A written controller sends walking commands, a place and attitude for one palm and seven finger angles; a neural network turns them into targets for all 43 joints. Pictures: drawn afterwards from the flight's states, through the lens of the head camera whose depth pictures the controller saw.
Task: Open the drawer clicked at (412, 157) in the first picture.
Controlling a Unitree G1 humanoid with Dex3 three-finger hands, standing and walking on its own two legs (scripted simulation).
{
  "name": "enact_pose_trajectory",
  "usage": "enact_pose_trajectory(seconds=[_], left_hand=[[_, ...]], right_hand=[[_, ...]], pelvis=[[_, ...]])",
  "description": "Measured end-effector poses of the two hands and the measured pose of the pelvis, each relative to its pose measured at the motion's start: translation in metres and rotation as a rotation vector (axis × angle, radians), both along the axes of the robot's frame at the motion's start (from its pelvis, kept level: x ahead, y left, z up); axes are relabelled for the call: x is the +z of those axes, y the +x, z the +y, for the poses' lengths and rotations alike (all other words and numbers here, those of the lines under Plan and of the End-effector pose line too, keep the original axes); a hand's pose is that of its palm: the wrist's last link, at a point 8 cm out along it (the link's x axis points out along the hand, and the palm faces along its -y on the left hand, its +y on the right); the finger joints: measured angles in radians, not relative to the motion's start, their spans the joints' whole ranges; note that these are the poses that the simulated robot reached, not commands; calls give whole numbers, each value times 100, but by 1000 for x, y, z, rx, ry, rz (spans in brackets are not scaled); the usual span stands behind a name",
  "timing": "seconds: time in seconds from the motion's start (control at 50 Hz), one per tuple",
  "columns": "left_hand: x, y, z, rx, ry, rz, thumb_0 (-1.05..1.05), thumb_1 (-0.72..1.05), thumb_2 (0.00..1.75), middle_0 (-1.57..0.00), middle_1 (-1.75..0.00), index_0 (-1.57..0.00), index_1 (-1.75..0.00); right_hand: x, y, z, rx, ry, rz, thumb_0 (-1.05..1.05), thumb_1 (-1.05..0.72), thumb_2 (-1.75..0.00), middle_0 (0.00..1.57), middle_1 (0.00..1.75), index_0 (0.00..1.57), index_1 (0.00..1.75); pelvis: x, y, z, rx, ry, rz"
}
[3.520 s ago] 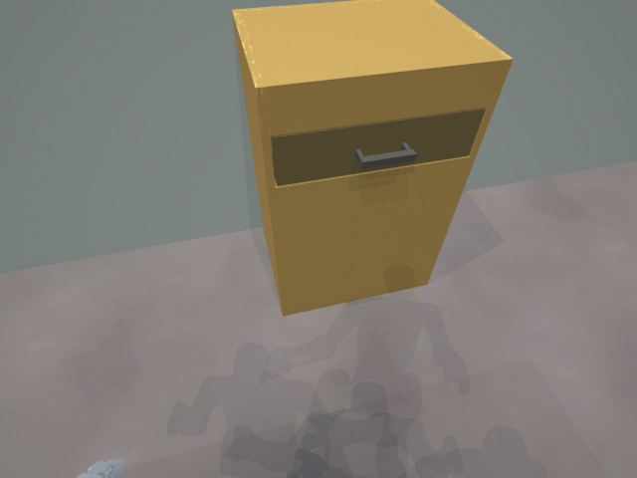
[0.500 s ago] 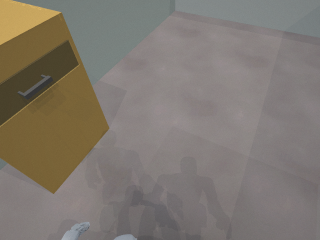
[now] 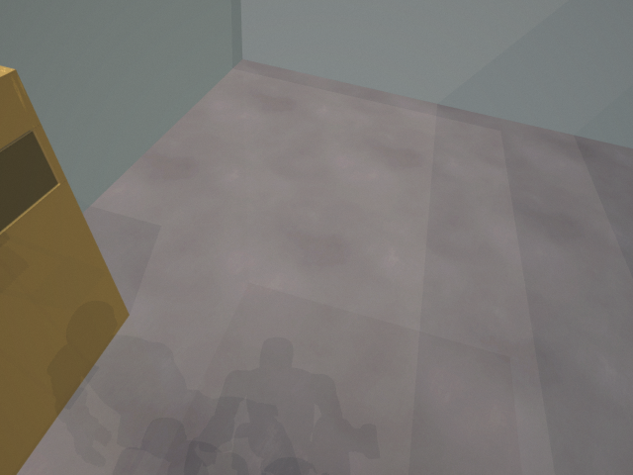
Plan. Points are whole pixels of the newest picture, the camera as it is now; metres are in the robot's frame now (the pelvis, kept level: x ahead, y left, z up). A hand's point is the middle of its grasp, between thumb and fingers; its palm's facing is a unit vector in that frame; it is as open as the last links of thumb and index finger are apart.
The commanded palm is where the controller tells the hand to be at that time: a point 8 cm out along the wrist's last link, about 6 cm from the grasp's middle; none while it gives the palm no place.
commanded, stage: walk to a spot facing it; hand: left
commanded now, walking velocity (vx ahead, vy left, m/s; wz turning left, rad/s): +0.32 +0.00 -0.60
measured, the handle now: out of the picture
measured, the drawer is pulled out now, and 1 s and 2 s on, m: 0.00 0.00 0.00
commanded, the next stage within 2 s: turn to face it in 1.28 s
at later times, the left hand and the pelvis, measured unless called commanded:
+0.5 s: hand (284, 344) +0.38 +0.07 -0.19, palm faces -0.31 -0.94 -0.14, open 7.4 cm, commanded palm none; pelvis +0.20 -0.05 -0.04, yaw -17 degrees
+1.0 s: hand (265, 319) +0.43 +0.12 -0.19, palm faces -0.32 -0.93 -0.18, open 7.4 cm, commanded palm none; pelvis +0.42 -0.07 -0.02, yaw -29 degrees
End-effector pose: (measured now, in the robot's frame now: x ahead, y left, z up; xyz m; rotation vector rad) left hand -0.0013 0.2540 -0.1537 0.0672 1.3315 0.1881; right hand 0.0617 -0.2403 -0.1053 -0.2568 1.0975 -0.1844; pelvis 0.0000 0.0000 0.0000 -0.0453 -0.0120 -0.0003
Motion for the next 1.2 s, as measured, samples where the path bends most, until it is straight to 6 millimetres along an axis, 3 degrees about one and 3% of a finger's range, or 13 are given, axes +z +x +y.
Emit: enact_pose_trajectory(seconds=[0.1, 0.2, 0.32, 0.42, 0.46, 0.5, 0.58, 0.7, 0.84, 0.96, 1.0, 1.04, 1.2], left_hand=[[6, 63, 8, -67, -1, -35, 1, 91, 90, -20, -30, -19, -30], [3, 132, -4, -161, -12, -41, 0, 92, 90, -20, -30, -19, -30], [-3, 239, -49, -315, -42, -87, 1, 92, 90, -20, -30, -19, -30], [-9, 340, -104, -439, -58, -197, 1, 92, 90, -20, -30, -19, -30], [-13, 371, -121, -458, -51, -256, 0, 91, 90, -20, -30, -19, -30], [-12, 390, -130, -458, -43, -279, 0, 91, 90, -20, -30, -19, -30], [-1, 401, -132, -471, -3, -225, 0, 91, 90, -20, -30, -20, -30], [17, 412, -117, -473, 64, -134, 0, 93, 90, -20, -30, -20, -30], [18, 420, -103, -419, 74, -31, 0, 92, 90, -20, -30, -20, -30], [-2, 433, -91, -382, 54, 125, 0, 91, 90, -20, -30, -20, -30], [-9, 448, -89, -398, 46, 176, 0, 91, 90, -20, -30, -20, -30], [-10, 472, -92, -437, 41, 192, 0, 91, 90, -20, -30, -20, -30], [4, 617, -142, -591, 25, 23, 1, 91, 90, -20, -30, -19, -30]], right_hand=[[-7, -39, 21, -132, 32, 136, 0, -90, -90, 20, 30, 20, 30], [-16, -77, 43, -272, 79, 281, 1, -90, -90, 20, 30, 20, 30], [-22, -105, 67, -420, 147, 453, 1, -90, -90, 20, 30, 20, 30], [-30, -100, 70, -522, 206, 569, 1, -90, -90, 20, 30, 20, 30], [-39, -86, 60, -547, 227, 584, 1, -90, -90, 20, 30, 20, 30], [-48, -58, 43, -555, 222, 549, 1, -90, -90, 20, 30, 20, 30], [-53, 36, -7, -531, 172, 330, 1, -90, -90, 20, 30, 20, 30], [-36, 180, -65, -457, 127, 12, 1, -91, -90, 20, 30, 20, 30], [-20, 304, -91, -361, 110, -119, 0, -91, -90, 19, 30, 20, 30], [-19, 392, -95, -326, 74, -169, 1, -91, -90, 20, 30, 20, 30], [-20, 405, -94, -347, 53, -190, 0, -91, -90, 20, 30, 20, 30], [-18, 403, -92, -391, 48, -185, 0, -90, -90, 20, 30, 20, 30], [-21, 335, -78, -655, 51, 27, -1, -94, -90, 20, 30, 21, 30]], pelvis=[[5, 31, 10, -63, -2, 3], [1, 65, 11, -129, 8, 4], [-9, 112, -1, -201, 18, 7], [-25, 159, -26, -265, 19, 8], [-34, 181, -41, -282, 38, 3], [-36, 196, -50, -301, 32, -8], [-23, 224, -62, -338, 32, -19], [-7, 271, -72, -388, 42, 0], [-4, 335, -75, -424, 40, 6], [-17, 402, -73, -473, 29, 5], [-22, 419, -71, -503, 36, -6], [-19, 433, -72, -537, 38, -21], [-4, 479, -86, -630, 39, -16]])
